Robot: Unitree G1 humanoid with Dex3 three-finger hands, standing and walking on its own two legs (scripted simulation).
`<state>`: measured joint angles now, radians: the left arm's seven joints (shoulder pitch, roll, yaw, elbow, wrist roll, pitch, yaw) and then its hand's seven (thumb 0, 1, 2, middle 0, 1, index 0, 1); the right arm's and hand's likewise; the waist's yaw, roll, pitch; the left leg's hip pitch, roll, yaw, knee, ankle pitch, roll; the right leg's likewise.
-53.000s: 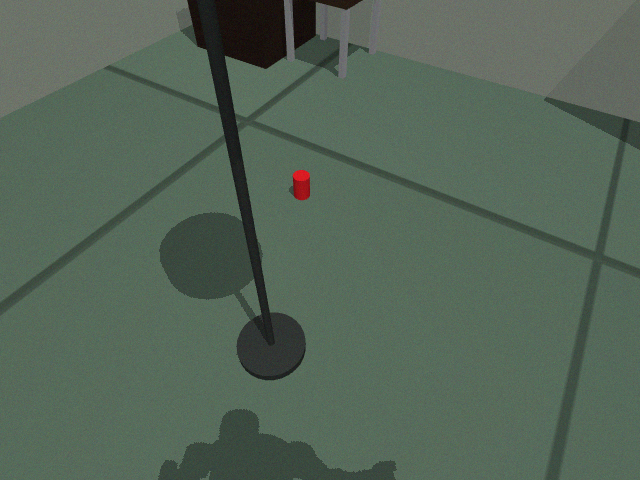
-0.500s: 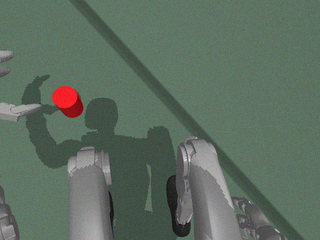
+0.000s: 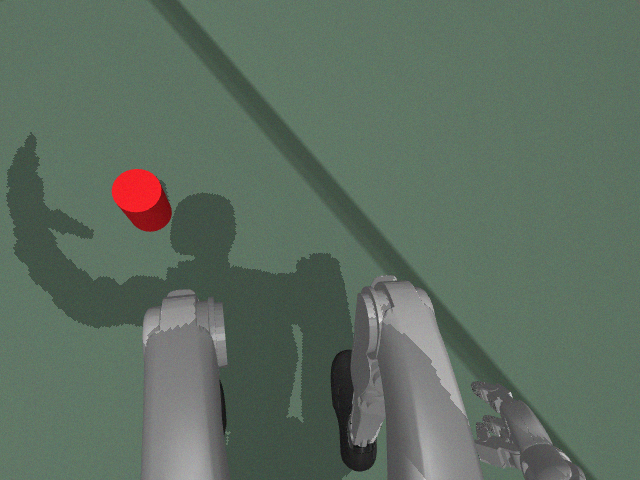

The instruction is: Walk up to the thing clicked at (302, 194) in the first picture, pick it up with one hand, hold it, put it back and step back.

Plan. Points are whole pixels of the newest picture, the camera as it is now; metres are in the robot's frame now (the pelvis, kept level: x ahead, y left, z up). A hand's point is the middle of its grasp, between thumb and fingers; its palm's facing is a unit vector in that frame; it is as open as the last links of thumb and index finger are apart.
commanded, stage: go down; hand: left
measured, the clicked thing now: (144, 202) +0.51 +0.25 -0.32
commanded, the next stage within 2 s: stand in 0.62 s
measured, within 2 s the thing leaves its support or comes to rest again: neither
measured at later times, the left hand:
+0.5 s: hand out of the picture +0.41 +0.40 +0.01, palm faces +0.19 -0.95 -0.26, open 17.0 cm
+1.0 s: hand out of the picture +0.37 +0.37 +0.04, palm faces +0.06 -0.97 -0.25, open 13.2 cm
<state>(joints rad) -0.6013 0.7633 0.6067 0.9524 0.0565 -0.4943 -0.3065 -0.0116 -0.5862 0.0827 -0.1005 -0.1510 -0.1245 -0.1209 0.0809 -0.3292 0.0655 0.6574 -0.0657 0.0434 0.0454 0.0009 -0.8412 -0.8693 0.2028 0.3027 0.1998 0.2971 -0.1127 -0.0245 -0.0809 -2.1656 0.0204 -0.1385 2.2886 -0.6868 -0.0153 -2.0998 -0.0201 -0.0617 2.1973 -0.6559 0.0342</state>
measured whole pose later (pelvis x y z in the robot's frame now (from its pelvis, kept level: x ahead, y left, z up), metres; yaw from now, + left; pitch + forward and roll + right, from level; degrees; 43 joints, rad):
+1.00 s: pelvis +0.00 +0.00 +0.05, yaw +0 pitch +32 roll -8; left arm -0.36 0.71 0.60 0.63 -0.11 -0.18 -0.51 -0.01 -0.07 0.69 -0.20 -0.30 -0.20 -0.29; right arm 0.13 -0.31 0.07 0.61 0.03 -0.01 -0.01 0.00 -0.90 -0.89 0.20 0.30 0.20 0.30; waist -0.08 0.02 -0.14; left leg -2.02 0.03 -0.14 2.14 -0.68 -0.02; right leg -1.95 -0.02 -0.08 2.05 -0.65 0.03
